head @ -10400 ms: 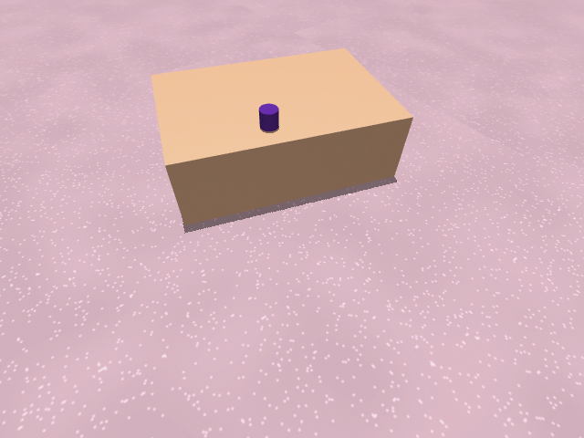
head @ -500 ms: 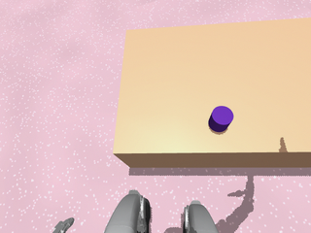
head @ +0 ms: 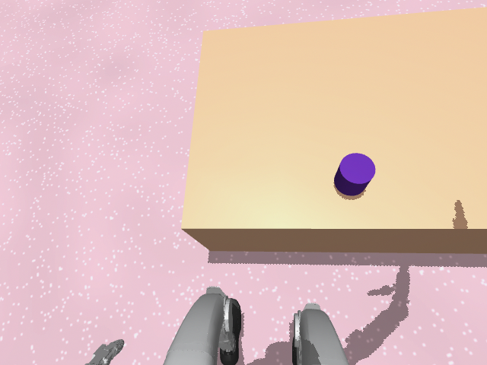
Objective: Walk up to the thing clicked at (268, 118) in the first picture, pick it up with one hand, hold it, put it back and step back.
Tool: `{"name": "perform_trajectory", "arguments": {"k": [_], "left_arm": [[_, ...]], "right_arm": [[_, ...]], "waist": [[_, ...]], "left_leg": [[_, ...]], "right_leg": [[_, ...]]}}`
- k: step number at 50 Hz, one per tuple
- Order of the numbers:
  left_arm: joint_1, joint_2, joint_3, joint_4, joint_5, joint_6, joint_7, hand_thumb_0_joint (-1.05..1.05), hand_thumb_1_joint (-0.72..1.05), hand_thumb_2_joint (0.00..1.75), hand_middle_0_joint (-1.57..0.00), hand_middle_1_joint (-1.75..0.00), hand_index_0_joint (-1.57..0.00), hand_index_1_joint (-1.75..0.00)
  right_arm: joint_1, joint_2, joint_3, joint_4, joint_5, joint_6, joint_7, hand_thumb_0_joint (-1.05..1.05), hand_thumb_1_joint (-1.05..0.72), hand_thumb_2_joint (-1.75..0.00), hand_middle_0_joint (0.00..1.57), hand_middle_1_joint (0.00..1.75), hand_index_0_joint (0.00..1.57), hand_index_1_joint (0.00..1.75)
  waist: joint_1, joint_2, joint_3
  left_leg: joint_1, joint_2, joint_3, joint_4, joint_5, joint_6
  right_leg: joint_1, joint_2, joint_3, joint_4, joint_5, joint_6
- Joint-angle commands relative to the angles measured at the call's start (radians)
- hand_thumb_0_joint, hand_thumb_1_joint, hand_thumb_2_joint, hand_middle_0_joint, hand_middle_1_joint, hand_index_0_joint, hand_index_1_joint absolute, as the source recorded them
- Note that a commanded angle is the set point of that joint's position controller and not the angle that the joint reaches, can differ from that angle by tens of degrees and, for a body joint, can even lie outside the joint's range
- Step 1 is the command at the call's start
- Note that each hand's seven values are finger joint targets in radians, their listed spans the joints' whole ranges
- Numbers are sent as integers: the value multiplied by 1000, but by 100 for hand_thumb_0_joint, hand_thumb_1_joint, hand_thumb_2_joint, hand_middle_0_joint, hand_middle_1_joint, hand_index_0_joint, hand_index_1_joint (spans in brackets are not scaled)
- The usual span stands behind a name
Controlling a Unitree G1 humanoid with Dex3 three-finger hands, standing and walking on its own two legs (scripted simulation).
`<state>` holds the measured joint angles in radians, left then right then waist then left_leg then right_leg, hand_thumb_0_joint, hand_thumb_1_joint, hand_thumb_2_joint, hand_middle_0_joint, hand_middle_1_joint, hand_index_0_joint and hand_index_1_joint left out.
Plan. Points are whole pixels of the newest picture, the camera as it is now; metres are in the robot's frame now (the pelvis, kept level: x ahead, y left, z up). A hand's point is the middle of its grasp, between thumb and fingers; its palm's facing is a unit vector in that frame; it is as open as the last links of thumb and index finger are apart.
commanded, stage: approach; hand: right
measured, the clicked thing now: (353, 175) +0.52 -0.21 -0.28
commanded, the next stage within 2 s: close in in 0.62 s
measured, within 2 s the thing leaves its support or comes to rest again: neither
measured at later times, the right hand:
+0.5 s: hand (442, 174) +0.46 -0.35 -0.14, palm faces +0.13 +0.99 +0.01, open 17.5 cm
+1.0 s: hand (381, 190) +0.47 -0.27 -0.27, palm faces +0.11 +0.99 -0.03, open 17.3 cm
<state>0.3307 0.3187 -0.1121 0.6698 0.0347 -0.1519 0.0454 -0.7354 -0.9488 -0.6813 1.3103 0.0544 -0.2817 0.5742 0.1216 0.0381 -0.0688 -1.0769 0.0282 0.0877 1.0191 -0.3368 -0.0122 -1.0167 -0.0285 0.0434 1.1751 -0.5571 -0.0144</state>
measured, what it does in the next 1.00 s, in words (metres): lowers itself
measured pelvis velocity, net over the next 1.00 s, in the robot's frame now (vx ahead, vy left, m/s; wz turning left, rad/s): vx -0.09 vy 0.00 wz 0.04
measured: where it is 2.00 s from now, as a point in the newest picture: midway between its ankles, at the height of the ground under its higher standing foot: (266, 361)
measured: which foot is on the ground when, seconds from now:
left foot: down 0.00-1.00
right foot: down 0.00-1.00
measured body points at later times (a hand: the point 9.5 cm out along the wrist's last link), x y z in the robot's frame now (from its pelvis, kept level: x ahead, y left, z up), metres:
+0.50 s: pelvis -0.03 +0.00 -0.16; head +0.20 -0.06 +0.22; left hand +0.07 +0.28 -0.26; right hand +0.45 -0.40 -0.14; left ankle +0.08 +0.14 -0.65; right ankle -0.01 -0.10 -0.65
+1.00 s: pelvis -0.09 +0.00 -0.29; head +0.14 -0.06 +0.09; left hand -0.06 +0.27 -0.38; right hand +0.46 -0.32 -0.26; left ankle +0.07 +0.14 -0.65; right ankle -0.01 -0.10 -0.65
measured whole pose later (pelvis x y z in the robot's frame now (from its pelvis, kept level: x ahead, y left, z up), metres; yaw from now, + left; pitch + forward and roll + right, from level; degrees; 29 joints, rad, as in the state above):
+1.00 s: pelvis -0.09 +0.00 -0.29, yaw +2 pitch +33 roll +8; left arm 0.25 0.32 -0.16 0.66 0.10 -0.08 -0.03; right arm -1.09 -0.79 -0.58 1.18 -0.02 -0.44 0.34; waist 0.25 0.01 -0.05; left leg -2.17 0.10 0.09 2.01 -0.42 -0.01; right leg -2.12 0.04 0.09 2.24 -0.70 -0.03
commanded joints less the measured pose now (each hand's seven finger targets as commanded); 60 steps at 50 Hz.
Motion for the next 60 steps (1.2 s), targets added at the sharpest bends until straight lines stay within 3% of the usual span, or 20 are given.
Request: {"name": "perform_trajectory", "arguments": {"k": [1, 7, 12, 16, 18, 22, 24, 26, 27, 29, 31, 32, 36, 37, 39, 43, 45, 48, 51, 60], "left_arm": [[142, 219, 73, -40, -8, -30, 17, 0, 89, 89, -20, -30, -20, -30], [117, 219, 66, -34, 1, -42, 5, 0, 88, 90, -20, -30, -19, -31], [80, 212, 50, -65, 4, -52, -6, 0, 87, 92, -20, -29, -18, -31], [77, 233, 45, -58, 11, -46, -3, 0, 88, 91, -20, -29, -18, -31], [82, 244, 41, -59, 17, -37, -3, 0, 89, 90, -19, -29, -18, -30], [90, 262, 49, -41, 41, -21, -5, 0, 90, 89, -19, -29, -18, -29], [93, 266, 49, -36, 46, -17, -14, 0, 90, 90, -19, -29, -18, -30], [96, 274, 47, -40, 52, -9, -23, 0, 90, 89, -19, -29, -19, -30], [98, 265, 41, -44, 54, -4, -30, 0, 90, 89, -19, -29, -19, -30], [106, 276, 49, -32, 58, 7, -39, 0, 90, 89, -19, -29, -19, -30], [111, 272, 49, -19, 63, 16, -48, 0, 91, 89, -19, -29, -19, -30], [103, 266, 38, -15, 62, 21, -52, 0, 92, 89, -19, -30, -20, -30], [54, 269, 35, -30, 59, 39, -66, 0, 92, 88, -20, -30, -20, -29], [61, 289, 43, -38, 59, 42, -68, 0, 90, 88, -20, -30, -21, -30], [55, 271, 27, -62, 59, 49, -73, 0, 90, 88, -20, -30, -21, -29], [65, 278, 42, -60, 56, 55, -71, 0, 91, 88, -20, -30, -21, -29], [71, 289, 46, -71, 56, 55, -65, 0, 91, 88, -20, -30, -21, -29], [75, 291, 61, -55, 52, 51, -59, 0, 92, 87, -20, -30, -21, -28], [110, 286, 58, -44, 46, 52, -56, 0, 93, 87, -20, -30, -21, -28], [144, 245, 68, -72, 34, 80, -61, 0, 91, 88, -20, -30, -21, -30]], "right_arm": [[-297, -407, -26, -184, 42, -64, 3, 0, 55, -5, 5, 5, 5, 5], [-241, -286, -1, -63, 90, -139, 29, 0, 56, -4, 6, 5, 6, 5], [-252, -226, -23, -104, 162, -273, 75, 0, 56, -4, 6, 5, 6, 5], [-330, -295, -84, -120, 187, -349, 96, 0, 58, -3, 7, 5, 6, 5], [-349, -363, -125, -155, 174, -364, 100, 0, 56, -3, 7, 5, 6, 5], [-500, -423, -143, -208, 125, -359, 89, 0, 52, -4, 7, 5, 6, 5], [-499, -389, -134, -187, 107, -331, 73, 0, 52, -4, 7, 5, 6, 5], [-531, -410, -143, -225, 80, -307, 45, 0, 51, -5, 6, 5, 6, 5], [-556, -385, -121, -247, 69, -298, 32, 0, 51, -5, 6, 5, 6, 5], [-584, -320, -83, -249, 58, -281, 7, 0, 52, -4, 7, 4, 6, 4], [-598, -277, -52, -263, 42, -272, -26, 0, 50, -4, 7, 4, 6, 4], [-594, -274, -56, -250, 37, -269, -45, 0, 52, -4, 6, 5, 6, 4], [-602, -300, -53, -239, 1, -273, -104, 0, 48, -6, 6, 5, 5, 5], [-599, -338, -74, -250, -10, -276, -118, 0, 45, -5, 7, 4, 6, 4], [-672, -336, -51, -331, -22, -286, -138, 0, 44, -5, 7, 4, 6, 4], [-731, -191, 27, -299, -17, -262, -180, 0, 49, -5, 6, 4, 5, 4], [-805, -183, 74, -405, -35, -251, -206, 0, 49, -5, 6, 4, 5, 4], [-834, -112, 138, -376, -59, -218, -253, 0, 52, -5, 5, 4, 4, 4], [-809, -112, 122, -392, -51, -195, -292, 0, 52, -5, 5, 4, 5, 4], [-636, 0, 119, -323, -26, -178, -337, 0, 53, -3, 6, 4, 5, 4]], "waist": [[-19, -262, -439], [8, -185, -381], [24, -193, -488], [31, -246, -567], [13, -302, -632], [40, -412, -735], [57, -414, -769], [58, -430, -854], [62, -445, -892], [95, -431, -887], [107, -419, -855], [109, -392, -809], [109, -341, -653], [103, -340, -659], [95, -388, -723], [148, -367, -681], [142, -433, -752], [149, -448, -678], [123, -438, -691], [128, -261, -679]], "left_leg": [[254, -25, -48, -65, 107, 53], [122, -31, -41, 58, 131, 54], [-22, -28, -48, 259, 126, 61], [-161, -20, -44, 408, 104, 60], [-188, -13, -45, 472, 117, 59], [-268, -6, -46, 583, 144, 59], [-281, 0, -40, 623, 148, 58], [-273, 2, -40, 661, 163, 55], [-282, 3, -35, 687, 166, 55], [-322, 5, -25, 722, 169, 54], [-388, 6, -15, 760, 150, 53], [-427, 7, -9, 767, 122, 50], [-523, 14, -4, 792, -81, 33], [-531, 17, -2, 800, -120, 29], [-509, 20, -8, 816, -141, 27], [-599, 21, 6, 840, -209, 25], [-610, 26, -3, 847, -205, 30], [-689, 24, 1, 852, -245, 33], [-687, 29, -2, 865, -193, 36], [-516, 34, -16, 833, -69, 33]], "right_leg": [[233, -2, 43, -193, 329, 5], [59, -4, 38, -50, 369, -1], [-131, -2, 38, 133, 348, 4], [-227, 4, 57, 263, 357, 14], [-228, 10, 57, 317, 406, 21], [-234, 8, 56, 434, 476, 30], [-274, 9, 59, 474, 463, 33], [-294, 14, 52, 524, 457, 31], [-293, 14, 56, 538, 461, 33], [-331, 14, 62, 579, 451, 31], [-380, 13, 68, 620, 438, 31], [-417, 16, 71, 636, 396, 27], [-676, 35, 62, 644, 31, 6], [-699, 39, 69, 637, -34, 5], [-696, 46, 55, 640, -86, 2], [-732, 47, 73, 645, -210, -3], [-662, 47, 77, 631, -228, 3], [-668, 45, 101, 600, -306, 7], [-656, 45, 100, 608, -241, 11], [-786, 67, 9, 679, -3, -15]]}}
